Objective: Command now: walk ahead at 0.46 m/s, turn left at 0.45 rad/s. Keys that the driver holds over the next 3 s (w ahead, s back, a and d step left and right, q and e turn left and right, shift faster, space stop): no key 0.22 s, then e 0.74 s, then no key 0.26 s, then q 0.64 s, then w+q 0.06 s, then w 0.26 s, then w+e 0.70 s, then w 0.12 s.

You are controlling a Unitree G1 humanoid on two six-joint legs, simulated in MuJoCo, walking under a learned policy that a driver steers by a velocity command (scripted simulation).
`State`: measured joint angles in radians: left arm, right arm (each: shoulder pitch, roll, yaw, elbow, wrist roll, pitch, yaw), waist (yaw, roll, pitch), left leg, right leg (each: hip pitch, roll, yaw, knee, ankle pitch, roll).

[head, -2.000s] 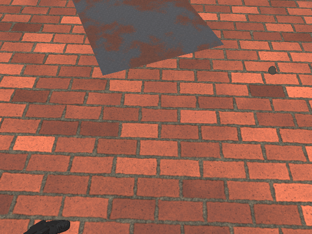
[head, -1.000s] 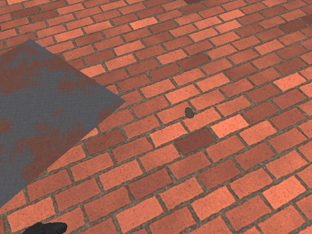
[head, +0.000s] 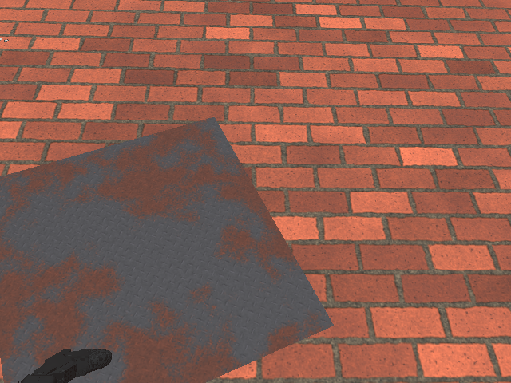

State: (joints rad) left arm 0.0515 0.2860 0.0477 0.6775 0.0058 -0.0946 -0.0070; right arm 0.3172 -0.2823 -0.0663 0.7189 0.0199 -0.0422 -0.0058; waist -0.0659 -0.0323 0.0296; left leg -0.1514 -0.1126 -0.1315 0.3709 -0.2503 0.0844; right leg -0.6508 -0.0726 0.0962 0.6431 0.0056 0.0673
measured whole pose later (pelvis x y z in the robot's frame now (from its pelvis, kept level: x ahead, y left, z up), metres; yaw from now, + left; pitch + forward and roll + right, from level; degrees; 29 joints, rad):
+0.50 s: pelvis +0.16 -0.03 -0.01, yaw +0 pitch +1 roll +0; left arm 0.19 0.28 0.05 0.76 -0.02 0.01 0.00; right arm 0.15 -0.26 -0.05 0.67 -0.01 0.02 -0.04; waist 0.03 -0.01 0.04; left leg -0.32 0.00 -0.06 0.53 -0.22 -0.01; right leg -0.37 0.06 0.07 0.53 -0.18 -0.02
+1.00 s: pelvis +0.17 -0.08 -0.01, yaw -17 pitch +3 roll +2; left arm 0.18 0.29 0.06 0.65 0.00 0.02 0.00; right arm 0.14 -0.32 -0.09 0.70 -0.01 0.02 -0.05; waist 0.01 0.04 0.04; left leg -0.55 0.01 -0.03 1.13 -0.44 -0.08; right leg -0.32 0.04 0.05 0.50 -0.22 -0.06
